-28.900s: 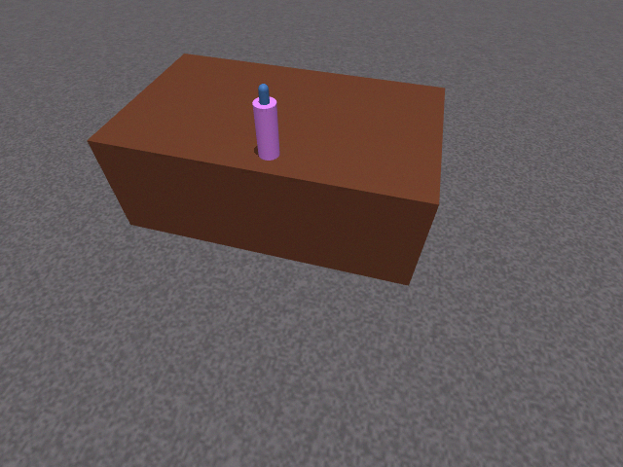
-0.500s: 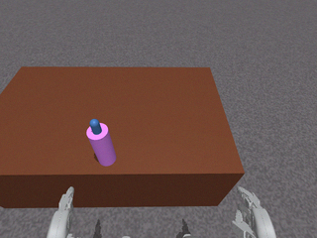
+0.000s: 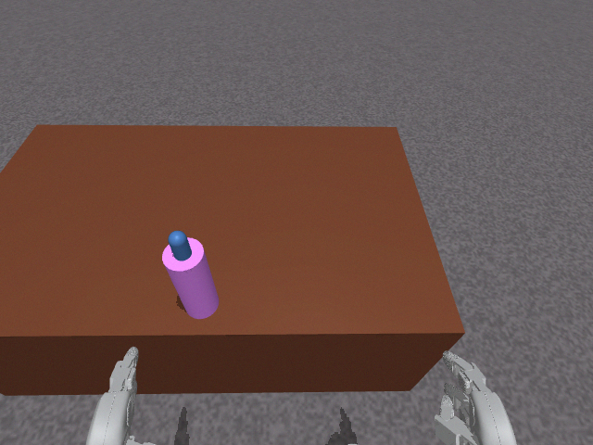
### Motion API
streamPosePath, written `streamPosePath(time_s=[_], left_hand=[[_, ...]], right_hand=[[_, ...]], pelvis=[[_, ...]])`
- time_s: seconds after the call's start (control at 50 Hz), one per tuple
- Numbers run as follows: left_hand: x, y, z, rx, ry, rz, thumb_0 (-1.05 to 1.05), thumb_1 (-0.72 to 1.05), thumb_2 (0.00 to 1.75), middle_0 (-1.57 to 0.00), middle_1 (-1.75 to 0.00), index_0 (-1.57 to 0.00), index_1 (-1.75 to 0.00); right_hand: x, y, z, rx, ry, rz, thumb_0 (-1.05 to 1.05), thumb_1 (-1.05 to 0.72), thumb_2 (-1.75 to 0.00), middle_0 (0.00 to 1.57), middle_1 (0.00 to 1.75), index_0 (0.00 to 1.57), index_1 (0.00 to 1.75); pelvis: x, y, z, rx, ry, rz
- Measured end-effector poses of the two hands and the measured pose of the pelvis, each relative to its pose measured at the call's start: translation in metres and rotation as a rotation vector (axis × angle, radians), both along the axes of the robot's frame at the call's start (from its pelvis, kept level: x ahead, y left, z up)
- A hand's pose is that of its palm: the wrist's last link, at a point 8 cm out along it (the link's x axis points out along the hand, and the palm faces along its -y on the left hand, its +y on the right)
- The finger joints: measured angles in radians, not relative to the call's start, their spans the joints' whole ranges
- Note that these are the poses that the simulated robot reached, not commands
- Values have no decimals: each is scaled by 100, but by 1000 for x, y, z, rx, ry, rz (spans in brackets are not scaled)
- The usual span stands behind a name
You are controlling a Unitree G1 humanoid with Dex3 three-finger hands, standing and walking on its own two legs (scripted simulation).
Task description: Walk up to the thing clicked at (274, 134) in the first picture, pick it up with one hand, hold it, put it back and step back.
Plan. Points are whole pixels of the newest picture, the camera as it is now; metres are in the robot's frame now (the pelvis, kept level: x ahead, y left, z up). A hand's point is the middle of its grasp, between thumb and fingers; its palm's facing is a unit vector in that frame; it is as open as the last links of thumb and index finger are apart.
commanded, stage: home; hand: left
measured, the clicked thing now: (190, 273) +0.45 +0.21 -0.14
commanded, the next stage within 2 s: stand in 0.94 s
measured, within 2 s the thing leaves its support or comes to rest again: neither
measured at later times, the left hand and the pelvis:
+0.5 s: hand (165, 435) +0.16 +0.17 -0.05, palm faces +0.13 -0.96 -0.25, open 17.3 cm; pelvis -0.01 -0.01 +0.00, yaw +1 degrees
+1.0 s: hand out of the picture +0.15 +0.17 -0.04, palm faces +0.13 -0.95 -0.28, open 17.4 cm; pelvis -0.02 -0.01 +0.00, yaw +1 degrees
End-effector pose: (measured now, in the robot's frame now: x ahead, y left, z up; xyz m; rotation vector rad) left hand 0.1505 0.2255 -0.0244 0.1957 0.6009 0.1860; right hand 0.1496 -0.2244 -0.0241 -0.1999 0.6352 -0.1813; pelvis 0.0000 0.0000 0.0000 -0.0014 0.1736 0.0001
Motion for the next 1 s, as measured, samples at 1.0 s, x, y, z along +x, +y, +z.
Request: streamPosePath(time_s=[1.0], left_hand=[[-28,-7,7,42,43,26,-1,-52,7,-6,-6,-6,-5]], right_hand=[[-24,-19,-39,-28,52,-27,2,-90,-90,20,30,20,31]], pelvis=[[-24,-10,1,-19,-50,21]])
